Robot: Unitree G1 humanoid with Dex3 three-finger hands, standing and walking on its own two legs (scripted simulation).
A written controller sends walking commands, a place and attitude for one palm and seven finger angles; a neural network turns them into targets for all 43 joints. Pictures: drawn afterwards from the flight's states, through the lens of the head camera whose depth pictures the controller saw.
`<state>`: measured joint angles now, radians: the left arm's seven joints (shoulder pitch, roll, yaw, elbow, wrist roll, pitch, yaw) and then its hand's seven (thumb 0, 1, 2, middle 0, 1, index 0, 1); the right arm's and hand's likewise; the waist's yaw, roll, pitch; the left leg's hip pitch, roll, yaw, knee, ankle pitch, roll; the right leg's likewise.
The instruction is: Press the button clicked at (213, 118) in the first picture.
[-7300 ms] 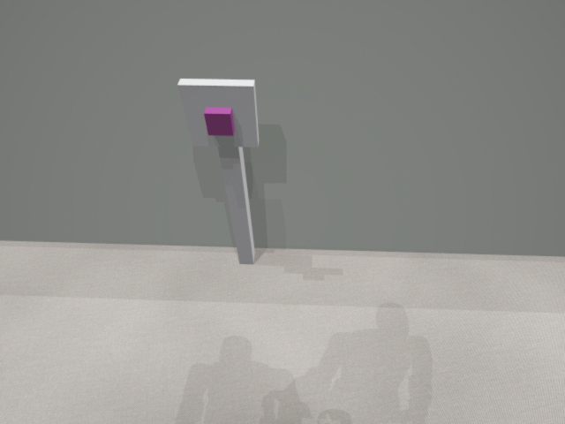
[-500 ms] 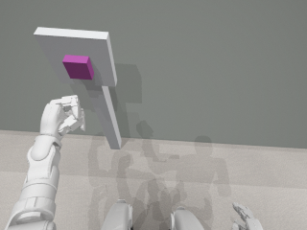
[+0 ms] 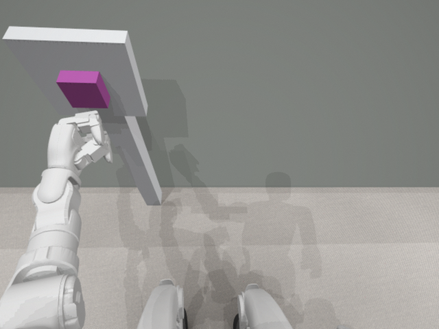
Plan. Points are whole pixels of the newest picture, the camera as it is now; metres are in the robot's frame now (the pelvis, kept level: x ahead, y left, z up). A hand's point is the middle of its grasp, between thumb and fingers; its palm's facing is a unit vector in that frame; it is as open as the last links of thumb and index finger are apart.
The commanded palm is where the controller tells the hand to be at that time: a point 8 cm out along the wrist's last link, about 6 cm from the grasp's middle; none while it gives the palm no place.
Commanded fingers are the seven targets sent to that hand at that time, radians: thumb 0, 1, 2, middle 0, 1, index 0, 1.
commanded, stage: aim a knuckle at the button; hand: left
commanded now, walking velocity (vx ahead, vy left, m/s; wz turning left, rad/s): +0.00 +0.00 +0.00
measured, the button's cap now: (85, 88) +0.53 +0.23 +0.08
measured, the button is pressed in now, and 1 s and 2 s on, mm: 0 1 13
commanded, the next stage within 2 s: press the button with the knuckle in 0.44 s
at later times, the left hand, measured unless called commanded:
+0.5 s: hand (98, 151) +0.42 +0.20 +0.04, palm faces +0.01 -1.00 -0.03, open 3.1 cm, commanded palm +0.40 +0.25 +0.05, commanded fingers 0.00 0.90 0.90 -1.30 -1.50 -1.30 -1.50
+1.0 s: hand (106, 128) +0.46 +0.20 +0.04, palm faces +0.01 -1.00 -0.03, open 3.1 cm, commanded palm +0.44 +0.24 +0.05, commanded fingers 0.00 0.90 0.90 -1.30 -1.50 -1.30 -1.50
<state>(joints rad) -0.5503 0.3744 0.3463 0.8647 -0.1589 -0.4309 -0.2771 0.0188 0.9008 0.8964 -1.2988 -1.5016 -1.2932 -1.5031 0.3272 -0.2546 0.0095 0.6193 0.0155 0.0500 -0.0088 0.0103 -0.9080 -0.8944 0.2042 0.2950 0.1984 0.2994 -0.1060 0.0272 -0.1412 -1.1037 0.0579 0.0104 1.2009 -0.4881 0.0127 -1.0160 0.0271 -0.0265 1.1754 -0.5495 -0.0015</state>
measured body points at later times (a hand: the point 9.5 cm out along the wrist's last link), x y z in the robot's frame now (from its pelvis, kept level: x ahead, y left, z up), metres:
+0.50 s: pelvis +0.00 +0.00 +0.00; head +0.11 +0.02 +0.44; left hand +0.41 +0.26 +0.05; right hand +0.11 -0.27 -0.11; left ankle +0.04 +0.11 -0.64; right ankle +0.00 -0.12 -0.64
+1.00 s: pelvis +0.00 +0.00 -0.01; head +0.13 +0.02 +0.42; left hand +0.46 +0.25 +0.05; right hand +0.04 -0.27 -0.12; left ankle +0.04 +0.11 -0.64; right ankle +0.00 -0.12 -0.64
